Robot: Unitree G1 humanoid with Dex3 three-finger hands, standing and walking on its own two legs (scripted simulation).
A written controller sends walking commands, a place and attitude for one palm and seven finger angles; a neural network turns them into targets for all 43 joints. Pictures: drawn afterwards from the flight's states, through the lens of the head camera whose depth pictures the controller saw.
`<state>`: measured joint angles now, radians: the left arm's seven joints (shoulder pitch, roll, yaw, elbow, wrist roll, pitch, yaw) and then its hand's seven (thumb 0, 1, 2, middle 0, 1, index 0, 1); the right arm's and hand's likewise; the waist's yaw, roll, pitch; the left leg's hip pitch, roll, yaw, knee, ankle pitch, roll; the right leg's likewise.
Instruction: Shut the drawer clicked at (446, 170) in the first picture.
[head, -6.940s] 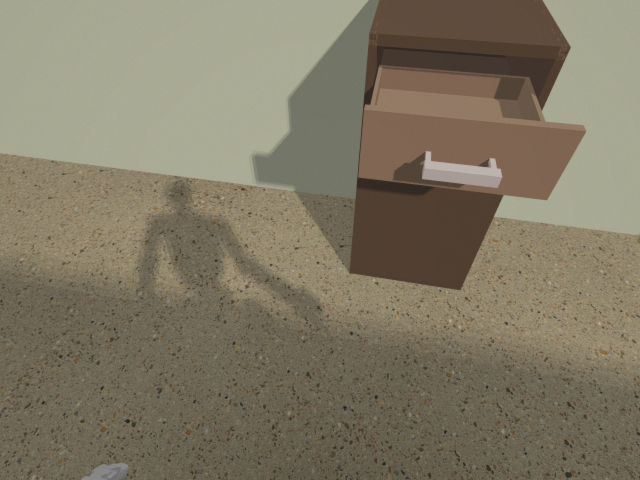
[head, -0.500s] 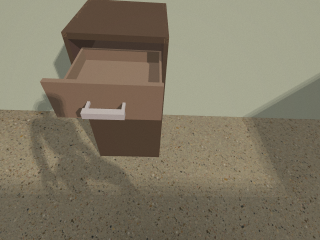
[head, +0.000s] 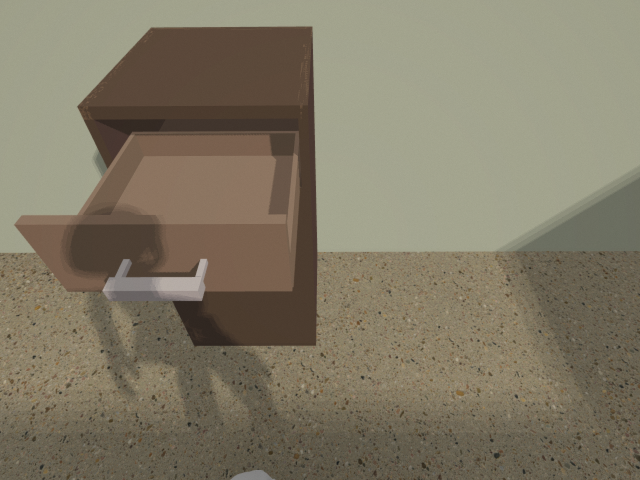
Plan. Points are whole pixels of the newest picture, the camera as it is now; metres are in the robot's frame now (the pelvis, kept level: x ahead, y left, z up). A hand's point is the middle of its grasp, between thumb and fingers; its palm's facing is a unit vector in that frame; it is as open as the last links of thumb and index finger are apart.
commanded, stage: take the last steps up to it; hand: left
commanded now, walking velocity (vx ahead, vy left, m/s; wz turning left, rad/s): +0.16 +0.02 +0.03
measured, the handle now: (159, 277) +0.39 +0.27 +0.02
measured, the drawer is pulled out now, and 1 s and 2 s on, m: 0.29 0.29 0.29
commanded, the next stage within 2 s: come to a stop and stand still in 0.04 s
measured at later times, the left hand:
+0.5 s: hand out of the picture +0.07 +0.22 -0.19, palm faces +0.04 -0.98 -0.20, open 7.3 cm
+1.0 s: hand out of the picture +0.06 +0.14 -0.18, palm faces +0.03 -0.98 -0.21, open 7.2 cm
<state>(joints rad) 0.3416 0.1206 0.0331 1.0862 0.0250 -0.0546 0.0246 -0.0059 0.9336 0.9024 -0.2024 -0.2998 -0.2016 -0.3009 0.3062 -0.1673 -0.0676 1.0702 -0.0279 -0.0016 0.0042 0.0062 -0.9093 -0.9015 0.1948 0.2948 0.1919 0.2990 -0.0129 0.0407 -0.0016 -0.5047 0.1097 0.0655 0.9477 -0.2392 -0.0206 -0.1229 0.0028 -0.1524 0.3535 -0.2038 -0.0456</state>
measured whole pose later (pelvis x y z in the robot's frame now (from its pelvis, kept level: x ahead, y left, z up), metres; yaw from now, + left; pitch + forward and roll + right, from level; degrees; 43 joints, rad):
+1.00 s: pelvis +0.03 -0.04 +0.00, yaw -1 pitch -1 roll +0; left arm 0.24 0.15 0.03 1.11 0.01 0.01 0.04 0.00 0.96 0.90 -0.20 -0.30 -0.20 -0.30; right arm 0.34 -0.11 -0.02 1.17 -0.01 0.01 -0.04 0.00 -0.91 -0.90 0.20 0.29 0.19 0.30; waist -0.01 0.01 0.03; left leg -0.18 0.06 0.03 0.46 -0.25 -0.04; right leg -0.19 0.01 -0.09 0.45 -0.24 -0.04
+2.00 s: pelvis +0.01 +0.01 -0.01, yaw -2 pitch -2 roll +0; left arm 0.31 0.16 -0.01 1.08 0.03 0.01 0.04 0.00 0.91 0.90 -0.20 -0.30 -0.20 -0.30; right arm 0.28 -0.18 -0.01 1.10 -0.02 0.00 -0.01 0.00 -0.91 -0.90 0.20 0.30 0.20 0.30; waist 0.00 0.02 0.02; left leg -0.19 -0.02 0.08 0.45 -0.23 0.04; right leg -0.22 -0.07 -0.04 0.47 -0.21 0.03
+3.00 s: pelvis +0.09 +0.06 -0.01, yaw +1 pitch -1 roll -1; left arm 0.21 0.20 0.06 0.98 0.03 0.05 0.03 0.00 0.92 0.90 -0.20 -0.30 -0.20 -0.30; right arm 0.21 -0.16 -0.03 0.99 -0.03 0.01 -0.02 0.00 -0.91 -0.90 0.20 0.29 0.19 0.30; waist 0.01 -0.03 0.07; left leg -0.27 0.02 0.10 0.52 -0.23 0.04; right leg -0.40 -0.04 -0.03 0.88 -0.41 0.01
